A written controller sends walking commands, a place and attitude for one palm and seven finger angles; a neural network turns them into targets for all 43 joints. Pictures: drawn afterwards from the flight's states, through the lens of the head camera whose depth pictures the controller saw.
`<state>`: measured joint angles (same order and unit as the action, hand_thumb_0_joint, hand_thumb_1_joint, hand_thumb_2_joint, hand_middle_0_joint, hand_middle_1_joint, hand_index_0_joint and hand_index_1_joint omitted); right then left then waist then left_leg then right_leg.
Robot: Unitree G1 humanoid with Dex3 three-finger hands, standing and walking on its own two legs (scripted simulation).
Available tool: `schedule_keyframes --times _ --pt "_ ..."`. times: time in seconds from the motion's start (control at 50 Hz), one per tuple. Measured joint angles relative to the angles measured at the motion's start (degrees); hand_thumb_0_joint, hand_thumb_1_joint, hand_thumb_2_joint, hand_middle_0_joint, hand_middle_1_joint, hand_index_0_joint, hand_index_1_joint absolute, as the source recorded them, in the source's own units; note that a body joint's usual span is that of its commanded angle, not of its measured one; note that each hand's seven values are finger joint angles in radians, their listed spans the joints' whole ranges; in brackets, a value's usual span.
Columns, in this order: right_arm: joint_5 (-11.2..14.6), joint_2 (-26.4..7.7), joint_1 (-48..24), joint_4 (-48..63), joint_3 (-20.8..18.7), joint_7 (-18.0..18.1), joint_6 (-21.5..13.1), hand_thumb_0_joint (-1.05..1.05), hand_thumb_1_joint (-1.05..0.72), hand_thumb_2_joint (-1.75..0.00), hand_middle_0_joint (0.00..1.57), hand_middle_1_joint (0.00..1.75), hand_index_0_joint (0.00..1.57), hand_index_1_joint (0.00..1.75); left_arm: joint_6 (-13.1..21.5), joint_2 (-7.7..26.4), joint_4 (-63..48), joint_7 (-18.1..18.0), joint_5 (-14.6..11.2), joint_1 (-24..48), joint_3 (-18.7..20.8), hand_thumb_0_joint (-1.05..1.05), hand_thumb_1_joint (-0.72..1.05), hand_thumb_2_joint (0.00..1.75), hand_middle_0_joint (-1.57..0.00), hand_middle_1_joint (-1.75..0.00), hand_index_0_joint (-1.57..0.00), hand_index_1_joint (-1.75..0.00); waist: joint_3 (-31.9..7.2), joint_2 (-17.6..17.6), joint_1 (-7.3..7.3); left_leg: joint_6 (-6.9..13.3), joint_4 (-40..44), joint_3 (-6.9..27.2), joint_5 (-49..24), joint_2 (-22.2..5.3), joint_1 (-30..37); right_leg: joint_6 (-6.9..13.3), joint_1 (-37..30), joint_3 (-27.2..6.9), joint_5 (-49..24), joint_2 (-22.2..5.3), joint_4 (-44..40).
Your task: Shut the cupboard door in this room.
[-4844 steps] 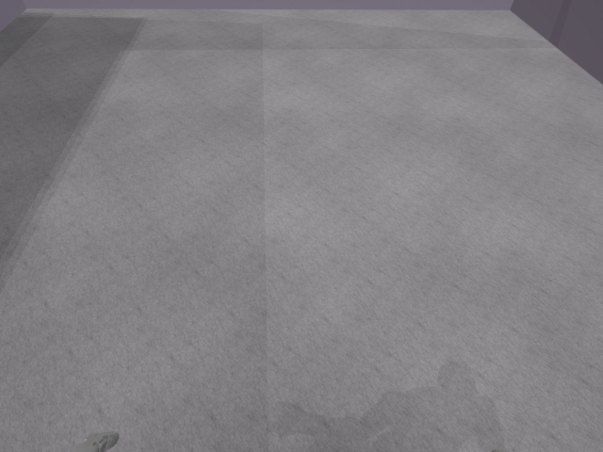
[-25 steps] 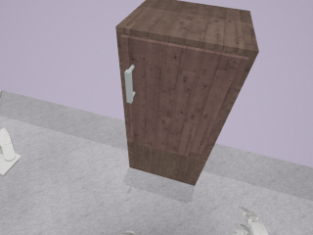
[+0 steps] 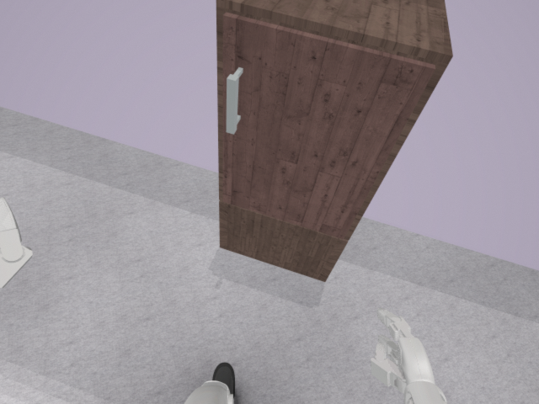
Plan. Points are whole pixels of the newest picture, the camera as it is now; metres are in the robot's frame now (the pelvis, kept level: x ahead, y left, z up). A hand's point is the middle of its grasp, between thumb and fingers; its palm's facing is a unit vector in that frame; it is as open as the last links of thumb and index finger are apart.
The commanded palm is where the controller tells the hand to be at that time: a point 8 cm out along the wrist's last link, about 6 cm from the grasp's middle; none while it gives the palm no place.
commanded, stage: stop stepping back and stand still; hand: left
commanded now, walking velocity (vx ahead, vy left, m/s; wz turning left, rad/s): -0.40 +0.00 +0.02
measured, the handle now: (235, 101) +0.72 +0.17 +0.02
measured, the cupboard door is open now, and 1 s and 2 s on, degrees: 0 0 0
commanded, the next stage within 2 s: let the arm hang, fingers relaxed in 1.72 s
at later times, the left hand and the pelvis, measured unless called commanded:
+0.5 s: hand out of the picture +0.13 +0.26 +0.19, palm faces +0.31 -0.84 -0.45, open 7.4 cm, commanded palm +0.06 +0.32 +0.20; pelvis -0.07 +0.02 +0.01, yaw +1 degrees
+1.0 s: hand out of the picture +0.06 +0.33 +0.20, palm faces +0.48 -0.75 -0.45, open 7.4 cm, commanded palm +0.02 +0.36 +0.20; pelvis -0.12 +0.06 +0.02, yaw +0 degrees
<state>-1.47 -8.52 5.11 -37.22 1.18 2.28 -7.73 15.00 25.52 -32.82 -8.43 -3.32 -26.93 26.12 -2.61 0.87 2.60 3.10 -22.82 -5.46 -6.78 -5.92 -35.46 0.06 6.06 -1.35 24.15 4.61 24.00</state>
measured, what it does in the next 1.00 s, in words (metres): walks backwards: left foot, then right foot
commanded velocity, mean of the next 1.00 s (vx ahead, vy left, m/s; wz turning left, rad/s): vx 0.14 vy -0.02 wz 0.00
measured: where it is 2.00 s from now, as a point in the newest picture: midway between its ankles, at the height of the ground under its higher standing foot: outside the picture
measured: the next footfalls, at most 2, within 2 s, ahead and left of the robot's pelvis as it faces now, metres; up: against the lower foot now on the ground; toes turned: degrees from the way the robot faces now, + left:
left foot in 0.24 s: +0.14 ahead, +0.10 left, +0.00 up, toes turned +1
right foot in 0.82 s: -0.06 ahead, -0.01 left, +0.00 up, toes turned -2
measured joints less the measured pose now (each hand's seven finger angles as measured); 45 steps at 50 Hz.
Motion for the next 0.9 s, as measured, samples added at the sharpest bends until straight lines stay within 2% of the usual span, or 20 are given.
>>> schedule_keyframes --times 0.08,0.14,0.18,0.22,0.24,0.28,0.32,0.36,0.42,0.48,0.52,0.56,0.6,0.64,0.68,0.74,0.78,0.82,0.86,0.9 --pt "1.2 0.2 -0.2 -0.1 -0.4 0.2 0.9 0.01 -0.9 -0.9 0.21 0.3 0.2 0.3 -0.2 0.7 -0.9 1.6 -0.2 2.3 -2.6 0.02 0.89 0.9 -0.21 -0.3 -0.21 -0.3 2.3 -1.7 -2.41 -1.1 -0.1 2.1 -0.3 -0.8 1.6 -0.2 0.0 1.6 0.1 1.8 4.5" --pt "1.1 0.0 3.9 1.3 -0.2 1.0 2.5 0.01 -0.9 -0.9 0.21 0.3 0.2 0.3 -0.3 3.2 -1.8 2.2 -0.5 -1.8 -1.0 0.02 0.88 0.9 -0.21 -0.3 -0.22 -0.3 0.5 -0.5 -4.73 -3.4 -6.2 3.0 10.5 0.9 1.0 0.6 -0.6 2.3 2.1 0.4 7.7" --pt "0.8 -1.3 7.7 1.5 -0.3 1.6 3.6 0.01 -0.9 -0.9 0.21 0.3 0.2 0.3 -1.0 4.2 -1.7 1.8 -0.2 -5.2 0.4 0.01 0.88 0.9 -0.22 -0.3 -0.22 -0.3 -1.9 -0.1 -4.3 -4.8 -14.9 4.6 18.1 2.5 0.7 1.0 -1.2 1.3 3.4 -0.6 9.1" --pt "1.0 -3.2 11.6 0.6 -0.6 2.2 4.3 0.01 -0.9 -0.9 0.21 0.3 0.2 0.3 -1.5 3.9 0.0 1.0 0.3 -6.1 0.8 0.01 0.88 0.9 -0.22 -0.3 -0.22 -0.3 -4.6 -0.2 -3.24 -4.9 -20.8 5.8 21.1 3.6 3.3 0.2 -1.9 0.1 4.0 -1.5 9.7" --pt "1.3 -4.3 13.3 0.1 -0.9 2.5 4.4 0.01 -0.9 -0.9 0.21 0.3 0.2 0.3 -1.9 3.3 1.5 0.7 0.6 -4.8 0.7 0.01 0.88 0.9 -0.22 -0.3 -0.22 -0.3 -5.5 -0.6 -2.98 -4.6 -20.4 6.3 21.9 3.7 5.5 -0.5 -2.1 0.1 4.3 -1.7 10.0" --pt "2.0 -5.7 14.7 -1.8 -1.7 3.3 4.2 0.01 -0.9 -0.9 0.2 0.3 0.2 0.3 -2.5 1.3 6.0 0.0 1.1 0.9 0.1 0.01 0.88 0.9 -0.22 -0.3 -0.22 -0.3 -4.7 -0.9 -3.51 -2.1 -19.4 6.8 17.3 5.2 6.2 -1.7 -2.2 1.1 5.0 -2.7 11.4" --pt "2.4 -5.9 14.0 -3.3 -1.8 3.4 3.9 0.01 -0.9 -0.9 0.2 0.3 0.2 0.3 -3.4 -1.0 10.2 -0.7 0.7 4.9 0.4 0.01 0.88 0.9 -0.21 -0.3 -0.22 -0.3 -2.7 -0.5 -3.92 -0.3 -18.0 6.1 15.9 6.1 6.8 -1.3 -1.5 0.4 5.2 -3.5 12.4" --pt "2.2 -4.7 12.8 -3.2 -1.6 3.1 3.2 0.01 -0.9 -0.9 0.2 0.3 0.2 0.3 -4.9 -2.3 11.6 -0.9 0.1 5.7 0.9 0.01 0.89 0.9 -0.21 -0.3 -0.21 -0.3 -0.7 0.3 -4.94 -0.5 -13.6 5.2 13.6 6.4 7.7 -0.2 0.8 -0.9 5.8 -2.7 13.1" --pt "1.6 -2.2 12.0 -0.9 -0.9 1.6 1.5 0.01 -0.9 -0.9 0.2 0.3 0.2 0.3 -6.0 -2.6 7.2 -0.2 -0.5 1.4 0.0 0.02 0.89 0.9 -0.2 -0.3 -0.21 -0.3 1.5 1.0 -6.77 -1.9 -5.6 4.8 10.2 6.4 9.4 1.8 2.6 -1.1 4.3 -0.5 10.0" --pt "1.3 -0.7 12.7 1.2 -0.3 0.4 0.8 0.01 -0.9 -0.9 0.2 0.3 0.2 0.3 -5.2 -0.2 0.0 1.2 -0.4 -6.7 -1.8 0.02 0.89 0.9 -0.2 -0.3 -0.21 -0.3 1.7 0.5 -8.07 -3.5 -2.3 5.1 12.8 6.0 9.4 2.7 2.2 -0.3 0.1 -0.4 5.0" --pt "0.9 -0.2 13.0 1.7 0.0 0.3 1.3 0.01 -0.9 -0.9 0.2 0.3 0.2 0.3 -4.4 2.6 -3.8 1.5 -0.5 -11.5 -1.2 0.02 0.89 0.9 -0.21 -0.3 -0.21 -0.3 1.4 0.3 -7.2 -4.2 -4.5 4.7 17.6 5.5 8.3 2.9 2.4 0.9 -2.2 -1.1 4.1" --pt "0.5 -0.8 12.9 1.0 0.0 0.6 2.2 0.01 -0.9 -0.9 0.21 0.3 0.2 0.3 -3.5 4.5 -5.0 1.1 -0.5 -13.6 0.4 0.02 0.88 0.9 -0.21 -0.3 -0.22 -0.3 0.8 -0.3 -5.1 -4.7 -10.0 4.8 21.4 5.2 7.1 3.2 2.6 1.5 -4.2 -1.6 5.2" --pt "0.6 -2.1 13.1 -0.3 -0.3 1.2 3.3 0.01 -0.9 -0.9 0.21 0.3 0.2 0.3 -3.4 4.2 -3.0 0.1 -0.2 -12.1 1.0 0.02 0.88 0.9 -0.22 -0.3 -0.22 -0.3 -0.7 -1.6 -2.93 -4.5 -15.4 5.6 24.0 4.9 8.1 2.5 3.1 2.1 -2.8 -2.3 7.9" --pt "1.1 -3.3 12.8 -1.7 -0.7 2.0 4.0 0.01 -0.9 -0.9 0.21 0.3 0.2 0.3 -3.9 2.3 1.7 -0.8 0.3 -6.2 0.7 0.01 0.88 0.9 -0.22 -0.3 -0.22 -0.3 -1.5 -2.4 -2.06 -2.8 -16.7 5.4 22.9 5.3 8.8 1.5 3.8 3.1 0.0 -3.5 11.7" --pt "1.6 -3.8 11.7 -2.8 -0.7 2.6 4.2 0.01 -0.9 -0.9 0.21 0.3 0.2 0.3 -5.5 -0.7 7.7 -1.5 0.4 1.2 0.1 0.01 0.88 0.9 -0.22 -0.3 -0.22 -0.3 -1.2 -2.4 -2.05 -1.0 -16.5 4.9 18.9 6.2 9.1 1.3 5.0 2.3 4.3 -3.8 16.0" --pt "1.7 -2.6 9.4 -2.5 -0.5 2.4 3.4 0.01 -0.9 -0.9 0.2 0.3 0.2 0.3 -8.8 -3.9 13.4 -1.4 0.0 7.8 -0.5 0.01 0.89 0.9 -0.21 -0.3 -0.21 -0.3 0.2 -1.4 -3.21 -1.0 -11.8 4.3 13.3 7.0 10.6 1.4 8.2 1.2 5.9 -1.7 22.7" --pt "1.5 -1.2 8.7 -1.0 -0.1 1.6 2.9 0.01 -0.9 -0.9 0.2 0.3 0.2 0.3 -9.9 -4.4 12.6 -0.6 -0.3 6.7 -1.7 0.02 0.89 0.9 -0.2 -0.3 -0.21 -0.3 0.7 -0.6 -4.56 -1.2 -8.0 3.5 12.6 7.0 11.4 2.1 8.1 2.8 6.2 -0.1 20.9" --pt "1.3 -0.2 8.5 1.6 0.3 0.6 2.7 0.01 -0.9 -0.9 0.2 0.3 0.2 0.3 -9.9 -3.6 8.2 0.3 -0.1 2.1 -3.1 0.02 0.89 0.9 -0.2 -0.3 -0.21 -0.3 0.6 0.7 -5.71 -2.9 -8.1 2.2 17.7 7.2 9.7 3.7 6.1 3.6 5.9 0.8 12.6" --pt "1.3 -0.2 8.4 2.7 0.2 -0.1 3.0 0.01 -0.9 -0.9 0.2 0.3 0.2 0.3 -8.9 -2.6 2.5 1.1 0.4 -3.4 -4.2 0.02 0.89 0.9 -0.2 -0.3 -0.21 -0.3 0.7 1.2 -5.42 -4.3 -19.8 2.9 24.4 7.6 4.8 5.4 7.2 3.5 -2.4 0.4 9.9" --pt "0.9 -0.6 8.9 1.8 -0.1 -0.1 3.5 0.01 -0.9 -0.9 0.21 0.3 0.2 0.3 -6.6 -1.3 -1.1 1.0 0.8 -7.7 -4.0 0.02 0.89 0.9 -0.21 -0.3 -0.21 -0.3 -0.1 2.1 -3.77 -4.7 -32.6 4.0 24.8 7.8 1.5 5.9 7.6 2.8 -7.5 -0.4 7.6"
